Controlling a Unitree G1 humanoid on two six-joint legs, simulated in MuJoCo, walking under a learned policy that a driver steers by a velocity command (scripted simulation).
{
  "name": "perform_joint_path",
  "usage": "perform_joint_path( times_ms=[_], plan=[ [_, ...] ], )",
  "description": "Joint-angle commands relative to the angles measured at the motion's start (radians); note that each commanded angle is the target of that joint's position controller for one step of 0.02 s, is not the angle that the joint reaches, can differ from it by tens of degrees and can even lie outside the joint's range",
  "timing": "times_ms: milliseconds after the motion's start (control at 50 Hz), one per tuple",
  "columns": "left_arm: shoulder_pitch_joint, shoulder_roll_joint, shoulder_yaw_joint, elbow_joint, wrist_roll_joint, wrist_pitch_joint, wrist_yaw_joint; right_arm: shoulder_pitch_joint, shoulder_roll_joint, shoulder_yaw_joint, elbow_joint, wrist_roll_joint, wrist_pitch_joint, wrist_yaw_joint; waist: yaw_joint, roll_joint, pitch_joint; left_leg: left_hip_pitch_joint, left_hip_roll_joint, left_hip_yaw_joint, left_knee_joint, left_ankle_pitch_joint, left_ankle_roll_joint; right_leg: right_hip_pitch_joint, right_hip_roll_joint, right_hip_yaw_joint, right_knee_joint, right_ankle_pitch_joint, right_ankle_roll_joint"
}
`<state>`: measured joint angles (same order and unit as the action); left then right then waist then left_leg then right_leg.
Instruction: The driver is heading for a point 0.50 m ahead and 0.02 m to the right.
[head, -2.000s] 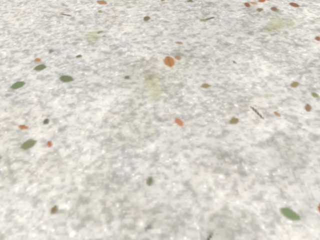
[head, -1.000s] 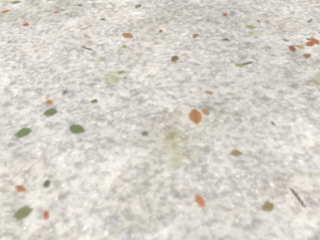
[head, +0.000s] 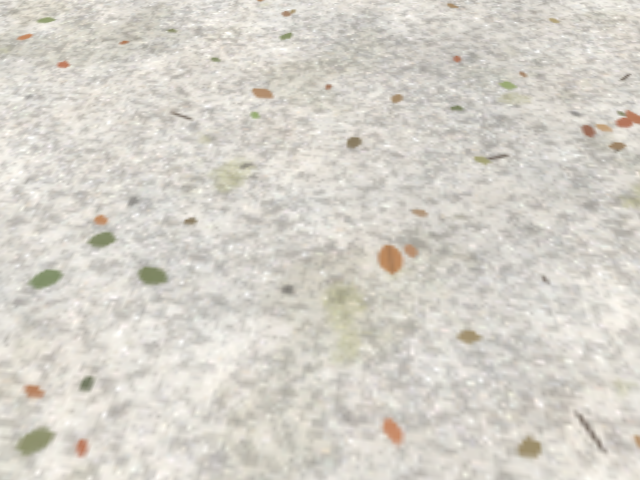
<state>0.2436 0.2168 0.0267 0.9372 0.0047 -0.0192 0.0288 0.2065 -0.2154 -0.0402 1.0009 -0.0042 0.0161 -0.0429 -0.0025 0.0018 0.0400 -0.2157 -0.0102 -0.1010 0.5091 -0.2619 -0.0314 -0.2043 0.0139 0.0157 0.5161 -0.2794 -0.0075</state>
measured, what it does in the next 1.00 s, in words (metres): stands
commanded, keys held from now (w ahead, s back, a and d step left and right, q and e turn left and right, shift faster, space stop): no key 1.00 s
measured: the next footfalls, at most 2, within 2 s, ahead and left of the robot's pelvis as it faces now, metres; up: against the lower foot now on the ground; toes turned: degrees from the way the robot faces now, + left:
right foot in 1.84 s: +0.44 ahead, -0.10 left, +0.00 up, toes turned -3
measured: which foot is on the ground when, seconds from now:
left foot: down 0.00-1.00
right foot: down 0.00-1.00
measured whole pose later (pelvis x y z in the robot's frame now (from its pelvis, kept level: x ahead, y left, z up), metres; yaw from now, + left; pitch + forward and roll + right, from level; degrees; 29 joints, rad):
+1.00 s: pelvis +0.01 +0.00 +0.00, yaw +0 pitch -1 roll +0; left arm 0.29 0.18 0.01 1.09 0.00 -0.01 0.03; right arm 0.27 -0.18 -0.01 1.12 0.00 0.00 -0.05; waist 0.00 0.00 0.04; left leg -0.21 0.00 -0.10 0.48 -0.26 -0.04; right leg -0.20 0.02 0.01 0.49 -0.27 -0.02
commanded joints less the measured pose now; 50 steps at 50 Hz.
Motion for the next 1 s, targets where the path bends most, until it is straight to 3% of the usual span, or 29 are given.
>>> perform_joint_path(
  times_ms=[20, 400, 1000],
  plan=[
    [0.019, 0.104, 0.019, -0.018, -0.001, -0.010, 0.004, 0.014, -0.100, -0.017, -0.011, 0.001, -0.009, -0.005, -0.001, -0.002, -0.003, 0.006, 0.016, -0.005, -0.082, 0.122, 0.023, -0.031, -0.040, 0.042, -0.120, 0.066, -0.015],
    [0.055, 0.085, 0.004, 0.082, -0.005, -0.002, 0.005, 0.064, -0.082, 0.001, 0.079, 0.003, -0.012, -0.010, 0.003, -0.004, 0.010, -0.001, 0.011, 0.016, -0.097, 0.132, 0.017, -0.014, -0.032, 0.037, -0.135, 0.097, -0.023],
    [0.109, 0.058, -0.007, 0.134, -0.008, 0.004, 0.008, 0.129, -0.058, 0.018, 0.102, 0.006, -0.017, -0.011, 0.007, -0.001, 0.025, -0.017, 0.007, 0.030, -0.097, 0.127, 0.018, -0.015, -0.024, 0.027, -0.129, 0.104, -0.021]
  ],
)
